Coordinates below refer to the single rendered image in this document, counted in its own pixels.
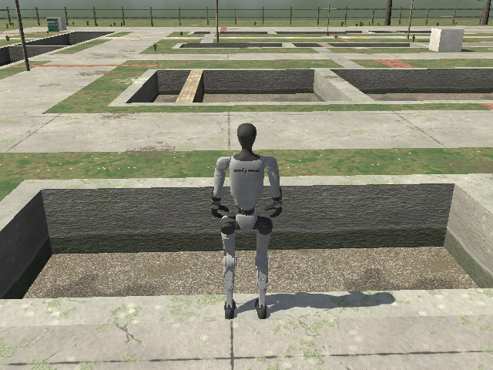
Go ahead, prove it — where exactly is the robot left upper arm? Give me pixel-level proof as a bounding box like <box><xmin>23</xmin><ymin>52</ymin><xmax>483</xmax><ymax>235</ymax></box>
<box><xmin>213</xmin><ymin>156</ymin><xmax>231</xmax><ymax>198</ymax></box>

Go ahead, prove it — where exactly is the humanoid robot head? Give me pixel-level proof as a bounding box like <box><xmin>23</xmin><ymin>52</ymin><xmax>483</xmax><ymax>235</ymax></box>
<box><xmin>233</xmin><ymin>123</ymin><xmax>260</xmax><ymax>161</ymax></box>

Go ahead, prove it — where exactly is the robot right upper arm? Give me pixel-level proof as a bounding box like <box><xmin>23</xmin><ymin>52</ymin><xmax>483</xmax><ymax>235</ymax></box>
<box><xmin>263</xmin><ymin>156</ymin><xmax>280</xmax><ymax>198</ymax></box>

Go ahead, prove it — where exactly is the robot left forearm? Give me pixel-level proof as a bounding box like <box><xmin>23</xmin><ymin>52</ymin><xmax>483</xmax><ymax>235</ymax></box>
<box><xmin>211</xmin><ymin>187</ymin><xmax>222</xmax><ymax>209</ymax></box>

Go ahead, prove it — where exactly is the robot right forearm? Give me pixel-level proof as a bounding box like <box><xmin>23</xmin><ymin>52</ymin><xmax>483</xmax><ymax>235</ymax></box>
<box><xmin>272</xmin><ymin>188</ymin><xmax>282</xmax><ymax>208</ymax></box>

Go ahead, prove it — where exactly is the robot right hand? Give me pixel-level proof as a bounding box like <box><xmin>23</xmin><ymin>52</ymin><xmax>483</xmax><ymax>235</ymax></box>
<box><xmin>264</xmin><ymin>204</ymin><xmax>282</xmax><ymax>217</ymax></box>

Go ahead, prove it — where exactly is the robot left hand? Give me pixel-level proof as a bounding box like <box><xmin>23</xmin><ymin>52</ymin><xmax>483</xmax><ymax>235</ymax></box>
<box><xmin>211</xmin><ymin>205</ymin><xmax>229</xmax><ymax>219</ymax></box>

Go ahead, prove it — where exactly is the robot left foot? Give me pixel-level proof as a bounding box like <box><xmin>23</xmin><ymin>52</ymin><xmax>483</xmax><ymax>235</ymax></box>
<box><xmin>224</xmin><ymin>300</ymin><xmax>236</xmax><ymax>320</ymax></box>

